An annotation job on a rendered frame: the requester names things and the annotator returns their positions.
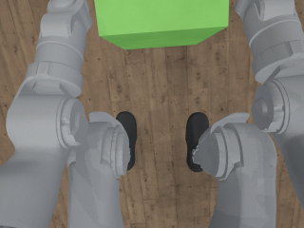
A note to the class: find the carton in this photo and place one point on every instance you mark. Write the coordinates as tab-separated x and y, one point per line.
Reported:
135	24

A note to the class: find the left robot upper arm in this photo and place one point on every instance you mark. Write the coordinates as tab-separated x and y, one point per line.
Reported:
43	129

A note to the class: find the robot right forearm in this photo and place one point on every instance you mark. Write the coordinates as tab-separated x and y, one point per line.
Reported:
275	37

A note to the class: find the left robot shin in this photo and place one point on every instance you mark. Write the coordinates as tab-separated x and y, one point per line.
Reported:
97	116

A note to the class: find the robot left foot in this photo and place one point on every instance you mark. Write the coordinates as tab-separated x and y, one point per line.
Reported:
129	124

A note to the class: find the right robot upper arm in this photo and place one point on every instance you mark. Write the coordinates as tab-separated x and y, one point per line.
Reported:
278	108

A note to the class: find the robot left forearm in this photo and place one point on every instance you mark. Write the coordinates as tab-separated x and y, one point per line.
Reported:
60	51

